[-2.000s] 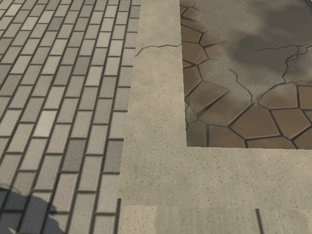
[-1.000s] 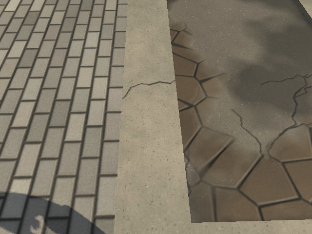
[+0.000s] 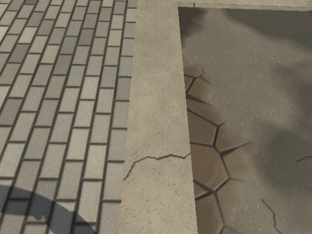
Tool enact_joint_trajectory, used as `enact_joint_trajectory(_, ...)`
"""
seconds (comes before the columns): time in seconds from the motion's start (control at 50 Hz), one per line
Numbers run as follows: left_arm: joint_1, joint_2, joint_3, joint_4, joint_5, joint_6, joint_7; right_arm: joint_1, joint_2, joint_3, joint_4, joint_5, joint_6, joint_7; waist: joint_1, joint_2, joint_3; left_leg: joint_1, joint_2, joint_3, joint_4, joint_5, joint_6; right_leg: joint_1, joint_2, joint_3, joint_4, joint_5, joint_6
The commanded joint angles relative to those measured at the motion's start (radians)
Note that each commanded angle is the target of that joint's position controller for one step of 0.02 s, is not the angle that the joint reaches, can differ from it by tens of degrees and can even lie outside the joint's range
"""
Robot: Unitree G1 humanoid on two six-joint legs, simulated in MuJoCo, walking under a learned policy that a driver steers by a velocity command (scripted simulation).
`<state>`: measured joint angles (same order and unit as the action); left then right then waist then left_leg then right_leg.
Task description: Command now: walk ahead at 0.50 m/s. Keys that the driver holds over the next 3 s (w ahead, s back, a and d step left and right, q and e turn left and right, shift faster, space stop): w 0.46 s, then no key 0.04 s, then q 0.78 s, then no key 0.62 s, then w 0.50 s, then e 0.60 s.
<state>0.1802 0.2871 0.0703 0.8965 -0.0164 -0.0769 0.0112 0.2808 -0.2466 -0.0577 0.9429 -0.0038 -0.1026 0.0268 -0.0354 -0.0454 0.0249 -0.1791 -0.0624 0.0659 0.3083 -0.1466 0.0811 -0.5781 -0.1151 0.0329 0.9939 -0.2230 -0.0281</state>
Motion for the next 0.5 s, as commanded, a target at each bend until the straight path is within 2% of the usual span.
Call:
enact_joint_trajectory(0.02, -0.007, 0.044, 0.014, -0.051, 0.009, 0.001, 0.003, -0.009, -0.154, -0.032, -0.041, 0.004, -0.015, -0.018, 0.026, 0.092, 0.002, 0.033, 0.252, -0.19, -0.195, 0.192, 0.149, -0.077, -0.024, 0.008, -0.141, 0.173, 0.025)
enact_joint_trajectory(0.1, -0.14, 0.014, -0.001, -0.088, 0.006, -0.009, -0.009, 0.046, -0.16, -0.03, -0.019, 0.014, -0.008, -0.03, -0.015, 0.098, 0.026, 0.036, 0.22, -0.122, -0.202, 0.154, 0.118, -0.026, 0.017, -0.029, -0.375, 0.359, 0.022)
enact_joint_trajectory(0.18, -0.242, 0.02, -0.008, -0.128, 0.0, -0.014, -0.031, 0.125, -0.159, -0.03, 0.02, 0.019, 0.006, -0.035, -0.048, 0.085, 0.056, 0.177, 0.275, -0.137, -0.152, 0.161, 0.124, -0.092, 0.03, -0.02, -0.464, 0.342, 0.005)
enact_joint_trajectory(0.22, -0.276, 0.028, -0.01, -0.151, -0.002, -0.021, -0.044, 0.144, -0.167, -0.035, 0.032, 0.021, 0.019, -0.041, -0.046, 0.084, 0.063, 0.25, 0.309, -0.151, -0.106, 0.201, 0.117, -0.121, 0.034, -0.011, -0.495, 0.29, -0.012)
enact_joint_trajectory(0.24, -0.279, 0.035, -0.009, -0.157, -0.003, -0.024, -0.05, 0.142, -0.173, -0.038, 0.035, 0.02, 0.024, -0.044, -0.039, 0.085, 0.062, 0.275, 0.322, -0.155, -0.08, 0.236, 0.111, -0.115, 0.039, -0.014, -0.509, 0.254, -0.022)
enact_joint_trajectory(0.26, -0.233, 0.055, -0.004, -0.156, 0.006, -0.029, -0.052, 0.117, -0.196, -0.044, 0.03, 0.023, 0.029, -0.046, -0.003, 0.109, 0.026, 0.279, 0.354, -0.175, -0.051, 0.346, 0.107, -0.041, 0.053, -0.029, -0.482, 0.142, -0.043)
enact_joint_trajectory(0.28, -0.163, 0.081, 0.008, -0.139, 0.002, -0.033, -0.051, 0.079, -0.197, -0.043, 0.02, 0.023, 0.034, -0.046, 0.048, 0.115, -0.013, 0.269, 0.336, -0.147, 0.026, 0.511, 0.088, 0.07, 0.075, -0.05, -0.5, 0.118, -0.067)
enact_joint_trajectory(0.3, -0.018, 0.12, 0.031, -0.091, 0.003, -0.034, -0.046, 0.06, -0.178, -0.036, 0.012, 0.021, 0.039, -0.045, 0.117, 0.096, -0.107, 0.229, 0.276, -0.099, 0.19, 0.624, 0.061, 0.281, 0.107, -0.079, -0.527, 0.167, -0.097)
enact_joint_trajectory(0.32, 0.168, 0.186, 0.054, -0.044, 0.014, -0.033, -0.036, 0.066, -0.151, -0.019, -0.008, 0.011, 0.038, -0.045, 0.178, 0.028, -0.245, 0.045, 0.214, -0.057, 0.461, 0.466, 0.031, 0.595, -0.013, 0.062, -0.499, 0.179, -0.158)
enact_joint_trajectory(0.34, 0.264, 0.264, 0.074, -0.022, 0.014, -0.024, -0.034, 0.196, -0.033, 0.019, -0.012, 0.008, 0.017, -0.029, 0.133, -0.199, -0.388, -0.372, 0.03, -0.029, 0.837, -0.073, -0.045, 0.981, -0.246, 0.526, -0.573, -0.016, -0.323)
enact_joint_trajectory(0.36, 0.259, 0.167, 0.043, -0.026, 0.006, -0.021, -0.036, 0.165, -0.098, 0.007, 0.003, 0.021, -0.006, -0.023, 0.153, -0.167, -0.403, -0.507, 0.024, -0.17, 0.965, -0.427, -0.03, 1.007, -0.266, 0.694, -0.687, -0.117, -0.32)
enact_joint_trajectory(0.38, 0.17, 0.12, 0.025, -0.04, 0.003, -0.023, -0.035, 0.066, -0.167, -0.012, -0.027, 0.048, -0.019, -0.019, 0.14, -0.105, -0.247, -0.58, 0.083, -0.177, 1.002, -0.363, -0.012, 0.877, -0.236, 0.55, -0.708, -0.111, -0.265)
enact_joint_trajectory(0.4, 0.09, 0.1, 0.017, -0.058, 0.009, -0.023, -0.035, 0.008, -0.161, -0.011, -0.039, 0.051, -0.023, -0.023, 0.112, -0.027, -0.156, -0.562, 0.136, -0.149, 0.967, -0.269, -0.012, 0.729, -0.2, 0.428, -0.734, -0.031, -0.235)
enact_joint_trajectory(0.42, 0.038, 0.074, 0.009, -0.064, 0.015, -0.025, -0.039, -0.02, -0.149, -0.016, -0.041, 0.036, -0.02, -0.029, 0.083, 0.013, -0.087, -0.531, 0.169, -0.136, 0.903, -0.205, -0.02, 0.599, -0.161, 0.336, -0.769, 0.052, -0.22)
enact_joint_trajectory(0.44, 0.011, 0.054, 0.002, -0.064, 0.024, -0.029, -0.042, -0.004, -0.135, -0.02, -0.036, 0.027, -0.008, -0.033, 0.048, -0.011, -0.065, -0.467, 0.199, -0.141, 0.856, -0.159, -0.023, 0.512, -0.128, 0.27, -0.799, 0.103, -0.202)
enact_joint_trajectory(0.46, 0.005, 0.048, 0.001, -0.059, 0.025, -0.031, -0.046, 0.015, -0.113, -0.019, -0.03, 0.024, 0.005, -0.034, 0.029, -0.027, -0.058, -0.423, 0.208, -0.138, 0.83, -0.138, -0.03, 0.458, -0.109, 0.233, -0.827, 0.123, -0.2)
enact_joint_trajectory(0.5, 0.011, 0.069, 0.003, -0.046, 0.027, -0.039, -0.044, 0.021, -0.09, -0.018, -0.029, 0.016, 0.025, -0.041, 0.008, -0.019, -0.036, -0.393, 0.204, -0.118, 0.78, -0.116, -0.057, 0.39, -0.099, 0.147, -0.837, 0.389, -0.213)
